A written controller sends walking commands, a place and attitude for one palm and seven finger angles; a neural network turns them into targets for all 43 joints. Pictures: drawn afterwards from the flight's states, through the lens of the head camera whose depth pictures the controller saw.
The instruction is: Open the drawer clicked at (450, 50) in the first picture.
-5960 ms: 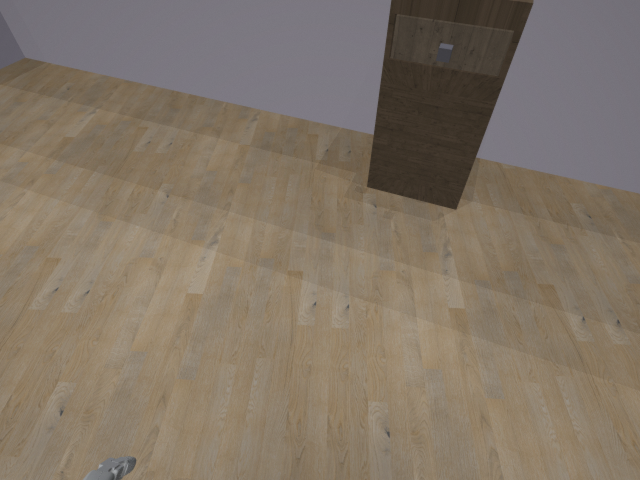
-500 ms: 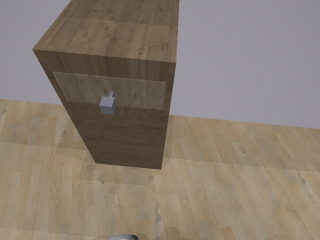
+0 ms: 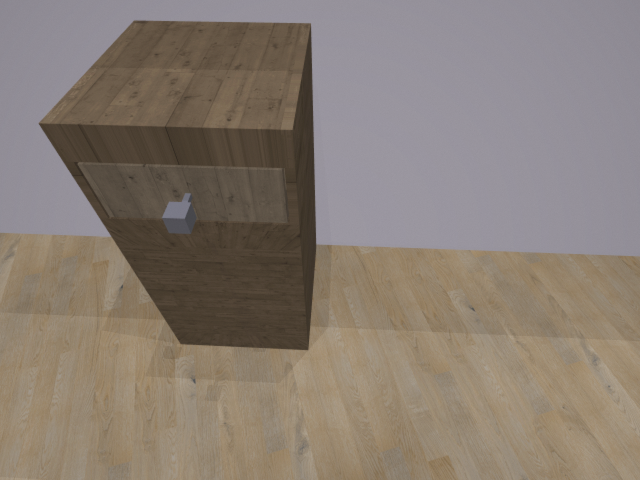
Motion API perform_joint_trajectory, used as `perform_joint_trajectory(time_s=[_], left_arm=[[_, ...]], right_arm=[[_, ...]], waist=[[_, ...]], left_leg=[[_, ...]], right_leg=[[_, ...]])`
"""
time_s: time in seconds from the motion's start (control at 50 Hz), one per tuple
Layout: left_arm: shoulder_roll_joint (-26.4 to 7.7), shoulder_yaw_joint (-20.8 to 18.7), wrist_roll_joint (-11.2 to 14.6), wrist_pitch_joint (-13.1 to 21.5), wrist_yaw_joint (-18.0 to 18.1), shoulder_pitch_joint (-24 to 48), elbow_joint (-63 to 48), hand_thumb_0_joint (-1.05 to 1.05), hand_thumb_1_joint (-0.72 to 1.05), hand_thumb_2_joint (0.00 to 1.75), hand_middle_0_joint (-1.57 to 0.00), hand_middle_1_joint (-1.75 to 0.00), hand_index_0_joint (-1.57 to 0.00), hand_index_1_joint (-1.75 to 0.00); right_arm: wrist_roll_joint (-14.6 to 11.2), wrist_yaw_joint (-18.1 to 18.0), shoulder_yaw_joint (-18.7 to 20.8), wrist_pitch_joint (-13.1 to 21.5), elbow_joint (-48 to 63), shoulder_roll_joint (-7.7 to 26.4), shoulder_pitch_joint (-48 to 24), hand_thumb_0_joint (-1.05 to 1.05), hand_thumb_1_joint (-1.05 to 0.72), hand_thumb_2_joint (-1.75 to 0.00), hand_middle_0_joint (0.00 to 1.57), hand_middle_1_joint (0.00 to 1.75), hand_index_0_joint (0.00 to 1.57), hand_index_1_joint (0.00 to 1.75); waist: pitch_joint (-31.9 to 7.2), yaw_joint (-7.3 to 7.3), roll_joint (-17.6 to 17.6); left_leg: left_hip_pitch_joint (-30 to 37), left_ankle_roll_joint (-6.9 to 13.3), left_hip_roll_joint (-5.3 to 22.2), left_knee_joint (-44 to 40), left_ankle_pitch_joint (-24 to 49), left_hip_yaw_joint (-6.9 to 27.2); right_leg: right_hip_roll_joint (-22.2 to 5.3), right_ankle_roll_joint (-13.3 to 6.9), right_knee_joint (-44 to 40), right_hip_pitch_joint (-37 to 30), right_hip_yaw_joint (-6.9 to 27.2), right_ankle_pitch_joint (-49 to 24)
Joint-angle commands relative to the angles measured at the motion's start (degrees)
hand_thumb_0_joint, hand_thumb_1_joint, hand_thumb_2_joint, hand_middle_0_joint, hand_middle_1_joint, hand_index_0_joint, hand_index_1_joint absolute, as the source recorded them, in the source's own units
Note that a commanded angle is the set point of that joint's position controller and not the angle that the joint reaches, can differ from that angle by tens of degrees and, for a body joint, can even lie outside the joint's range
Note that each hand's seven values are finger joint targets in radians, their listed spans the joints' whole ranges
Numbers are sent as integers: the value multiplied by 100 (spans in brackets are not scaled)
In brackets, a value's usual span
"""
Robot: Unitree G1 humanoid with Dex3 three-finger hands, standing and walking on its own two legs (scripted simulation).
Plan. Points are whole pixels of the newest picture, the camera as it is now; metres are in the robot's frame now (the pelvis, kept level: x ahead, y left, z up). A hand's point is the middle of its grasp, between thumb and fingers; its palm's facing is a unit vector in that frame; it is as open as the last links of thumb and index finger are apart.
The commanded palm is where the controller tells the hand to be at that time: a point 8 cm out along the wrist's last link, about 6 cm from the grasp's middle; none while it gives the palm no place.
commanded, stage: come to a stop and stand still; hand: left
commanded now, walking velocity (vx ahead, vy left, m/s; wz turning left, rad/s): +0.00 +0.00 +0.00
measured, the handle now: (183, 210) +0.58 +0.30 -0.06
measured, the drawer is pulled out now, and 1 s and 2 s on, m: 0.00 0.00 0.00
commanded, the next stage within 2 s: look again from close up in 0.52 s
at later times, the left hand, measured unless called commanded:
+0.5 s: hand out of the picture -0.05 +0.16 -0.17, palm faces +0.04 -0.99 -0.15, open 7.4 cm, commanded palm none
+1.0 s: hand out of the picture -0.02 +0.22 -0.18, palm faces +0.04 -0.98 -0.19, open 7.4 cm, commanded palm none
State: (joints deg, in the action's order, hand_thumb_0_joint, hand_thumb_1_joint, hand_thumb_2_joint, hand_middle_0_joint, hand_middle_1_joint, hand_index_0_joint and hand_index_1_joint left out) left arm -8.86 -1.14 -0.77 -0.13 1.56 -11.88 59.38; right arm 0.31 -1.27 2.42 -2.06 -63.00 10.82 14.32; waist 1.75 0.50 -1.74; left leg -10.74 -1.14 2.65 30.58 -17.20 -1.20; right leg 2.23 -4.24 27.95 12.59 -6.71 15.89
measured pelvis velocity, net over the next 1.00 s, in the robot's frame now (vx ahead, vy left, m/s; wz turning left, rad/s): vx -0.03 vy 0.05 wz -0.01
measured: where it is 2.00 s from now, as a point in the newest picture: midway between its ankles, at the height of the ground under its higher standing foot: outside the picture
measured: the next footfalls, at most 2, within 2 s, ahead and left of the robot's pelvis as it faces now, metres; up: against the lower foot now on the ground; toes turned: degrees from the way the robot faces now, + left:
right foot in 1.96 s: +0.18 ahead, -0.03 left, +0.00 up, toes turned -6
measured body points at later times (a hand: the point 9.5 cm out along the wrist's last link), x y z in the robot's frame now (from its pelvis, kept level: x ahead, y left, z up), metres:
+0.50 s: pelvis -0.02 +0.01 +0.01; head -0.01 +0.01 +0.46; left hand -0.05 +0.22 -0.15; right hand -0.05 -0.20 -0.15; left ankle -0.04 +0.13 -0.74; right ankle -0.01 -0.07 -0.74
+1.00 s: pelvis -0.03 +0.05 +0.00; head -0.05 +0.05 +0.45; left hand -0.02 +0.27 -0.16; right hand -0.03 -0.17 -0.16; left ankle -0.05 +0.13 -0.74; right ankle -0.01 -0.07 -0.74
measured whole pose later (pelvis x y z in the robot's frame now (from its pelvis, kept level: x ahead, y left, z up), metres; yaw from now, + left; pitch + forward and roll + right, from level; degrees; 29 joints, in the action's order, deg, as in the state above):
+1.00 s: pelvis -0.03 +0.05 +0.00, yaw +0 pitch -2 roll +0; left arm -8.4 0.1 -0.8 0.4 2.1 -17.2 62.6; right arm 0.8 -1.7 -1.0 1.4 -61.9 7.9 19.2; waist -0.7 -0.2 -0.1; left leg -9.0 2.6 -1.4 29.0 -17.7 -3.5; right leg -1.9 -0.2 29.3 12.6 -4.6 14.1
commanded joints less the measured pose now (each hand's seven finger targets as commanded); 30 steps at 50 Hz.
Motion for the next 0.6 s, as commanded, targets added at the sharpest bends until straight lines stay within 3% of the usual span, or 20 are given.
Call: perform_joint_trajectory(time_s=[0.0, 0.02, 0.06, 0.1, 0.2, 0.24, 0.4, 0.58], left_arm=[[-592, -92, 102, 103, 73, -438, 27, 0, 90, 90, -20, -30, -20, -30], [-561, -89, 71, 88, 79, -389, 40, 0, 90, 90, -20, -30, -20, -30], [-634, -83, 82, 62, 61, -270, 172, 0, 90, 90, -20, -30, -20, -30], [-637, -61, 81, 58, 48, -339, 253, 0, 90, 90, -20, -30, -20, -30], [-562, -16, 52, 31, 30, -434, 390, 0, 90, 90, -20, -30, -20, -30], [-520, -4, 44, 35, 34, -494, 413, 0, 90, 90, -20, -30, -20, -30], [-419, 9, 57, 103, 46, -732, 477, 0, 90, 90, -20, -30, -20, -30], [-261, 51, 54, 135, 67, -949, 603, 0, 90, 90, -20, -30, -20, -30]], right_arm=[[44, -131, -72, 242, 27, 378, 230, 0, -90, -90, 20, 30, 20, 30], [42, -140, -73, 216, -1, 404, 225, 0, -90, -90, 20, 30, 20, 30], [47, -143, -136, 217, -120, 242, 194, 0, -90, -90, 20, 30, 20, 30], [43, -141, -157, 200, -140, 220, 191, 0, -90, -90, 20, 30, 20, 30], [59, -124, -178, 151, -180, 187, 374, 0, -90, -90, 20, 30, 20, 30], [68, -112, -176, 145, -196, 173, 481, 0, -90, -90, 20, 30, 20, 30], [51, -113, -201, 233, -221, 110, 691, 0, -90, -90, 20, 30, 20, 30], [23, -145, -233, 307, -301, 24, 826, 0, -90, -90, 20, 30, 20, 30]], waist=[[-636, -146, -1], [-491, -143, 141], [-182, -125, -435], [4, -143, -378], [611, -95, 232], [619, -67, 365], [234, -57, 191], [263, -91, 144]], left_leg=[[573, 221, 586, -672, 2307, 363], [495, 182, 606, -637, 1867, 283], [222, 179, 515, -908, 1676, 298], [39, 158, 473, -1073, 1133, 268], [-112, 174, 338, -1271, 287, 237], [-22, 191, 302, -1264, 215, 193], [65, 220, 313, -1306, 455, 225], [10, 233, 382, -1341, 754, 282]], right_leg=[[-954, 282, -604, -567, 950, -2358], [-921, 349, -775, -476, 990, -2025], [-923, 296, -755, -626, 896, -1870], [-901, 279, -935, -679, 933, -1464], [-865, 291, -1415, -212, 1084, -95], [-873, 295, -1525, -44, 1125, 224], [-875, 251, -1370, -241, 1085, -172], [-866, 233, -1107, -344, 930, -780]])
